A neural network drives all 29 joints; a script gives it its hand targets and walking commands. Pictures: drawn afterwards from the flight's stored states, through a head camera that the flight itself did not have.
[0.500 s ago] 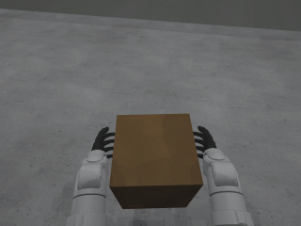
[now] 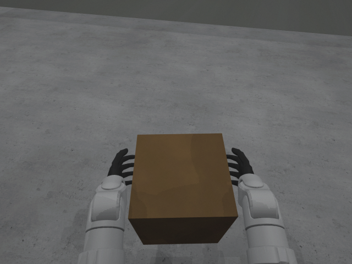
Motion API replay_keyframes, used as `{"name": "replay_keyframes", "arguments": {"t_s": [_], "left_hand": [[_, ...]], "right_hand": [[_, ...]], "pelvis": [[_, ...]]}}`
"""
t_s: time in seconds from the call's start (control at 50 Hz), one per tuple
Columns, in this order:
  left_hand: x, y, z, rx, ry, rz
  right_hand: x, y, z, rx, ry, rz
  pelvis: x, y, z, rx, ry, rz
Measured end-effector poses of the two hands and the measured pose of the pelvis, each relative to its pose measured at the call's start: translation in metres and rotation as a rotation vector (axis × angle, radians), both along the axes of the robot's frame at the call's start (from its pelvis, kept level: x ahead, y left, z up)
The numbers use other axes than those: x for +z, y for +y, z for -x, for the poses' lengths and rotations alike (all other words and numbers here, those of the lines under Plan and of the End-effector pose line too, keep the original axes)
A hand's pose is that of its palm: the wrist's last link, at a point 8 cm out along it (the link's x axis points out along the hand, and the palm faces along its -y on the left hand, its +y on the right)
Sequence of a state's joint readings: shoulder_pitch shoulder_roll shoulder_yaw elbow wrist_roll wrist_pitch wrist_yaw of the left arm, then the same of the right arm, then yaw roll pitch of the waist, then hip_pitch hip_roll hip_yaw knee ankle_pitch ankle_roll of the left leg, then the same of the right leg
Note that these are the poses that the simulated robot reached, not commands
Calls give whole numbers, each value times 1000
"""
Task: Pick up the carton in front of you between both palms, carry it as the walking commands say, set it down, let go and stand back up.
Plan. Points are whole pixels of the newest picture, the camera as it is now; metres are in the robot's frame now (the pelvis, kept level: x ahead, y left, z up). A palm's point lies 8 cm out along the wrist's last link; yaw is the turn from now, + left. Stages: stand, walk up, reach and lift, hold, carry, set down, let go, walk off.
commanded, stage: hold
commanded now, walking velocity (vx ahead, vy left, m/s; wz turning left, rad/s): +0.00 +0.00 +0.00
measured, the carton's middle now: (180, 192) +0.30 +0.00 -0.05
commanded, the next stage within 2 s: set down in 0.44 s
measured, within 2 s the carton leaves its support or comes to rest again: neither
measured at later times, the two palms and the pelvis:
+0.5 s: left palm (110, 192) +0.25 +0.15 +0.05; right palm (248, 189) +0.25 -0.14 +0.05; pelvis -0.04 +0.00 +0.00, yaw +0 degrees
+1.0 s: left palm (131, 197) +0.31 +0.13 -0.09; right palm (235, 193) +0.31 -0.16 -0.09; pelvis -0.06 +0.01 -0.04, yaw -3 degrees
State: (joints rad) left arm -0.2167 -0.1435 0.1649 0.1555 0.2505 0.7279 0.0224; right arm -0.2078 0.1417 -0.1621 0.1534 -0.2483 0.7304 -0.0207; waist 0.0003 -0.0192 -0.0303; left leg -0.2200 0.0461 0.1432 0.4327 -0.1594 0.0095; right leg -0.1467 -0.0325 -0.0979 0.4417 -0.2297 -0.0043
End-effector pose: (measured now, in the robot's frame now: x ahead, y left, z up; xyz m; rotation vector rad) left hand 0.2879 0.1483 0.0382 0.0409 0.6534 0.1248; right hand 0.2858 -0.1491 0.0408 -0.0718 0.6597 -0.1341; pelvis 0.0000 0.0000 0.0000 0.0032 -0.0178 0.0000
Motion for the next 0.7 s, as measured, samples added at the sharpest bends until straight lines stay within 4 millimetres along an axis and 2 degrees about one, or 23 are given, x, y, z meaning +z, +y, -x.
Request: {"name": "replay_keyframes", "arguments": {"t_s": [0.28,0.46,0.56,0.7], "left_hand": [[5,1,27,1,-1,2],[10,6,36,2,-14,18],[9,5,31,2,-8,37],[3,-5,6,13,-5,66]], "right_hand": [[8,1,24,7,-1,-2],[13,5,33,7,-15,-12],[11,5,33,-20,-9,-25],[1,-3,17,-67,-8,-39]], "pelvis": [[4,-1,26,8,-110,6],[2,3,40,-1,-137,8],[0,7,44,-28,-149,11],[-7,12,45,-43,-133,9]]}}
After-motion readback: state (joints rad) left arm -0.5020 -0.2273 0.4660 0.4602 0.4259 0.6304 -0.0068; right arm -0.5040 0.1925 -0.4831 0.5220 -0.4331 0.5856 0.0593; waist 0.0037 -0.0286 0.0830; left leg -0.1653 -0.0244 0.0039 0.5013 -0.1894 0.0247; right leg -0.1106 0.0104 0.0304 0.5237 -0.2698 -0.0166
